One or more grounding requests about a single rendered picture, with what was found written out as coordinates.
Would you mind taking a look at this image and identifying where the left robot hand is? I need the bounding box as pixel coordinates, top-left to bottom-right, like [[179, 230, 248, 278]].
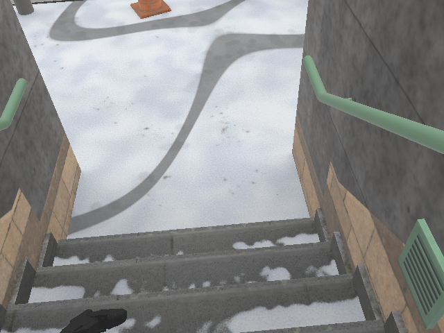
[[60, 309, 127, 333]]

